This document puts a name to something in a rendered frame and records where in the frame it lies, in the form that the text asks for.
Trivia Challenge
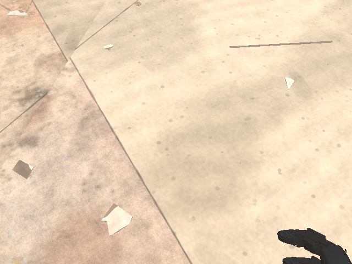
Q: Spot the robot right hand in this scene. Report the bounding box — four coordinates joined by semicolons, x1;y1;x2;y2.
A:
277;228;352;264

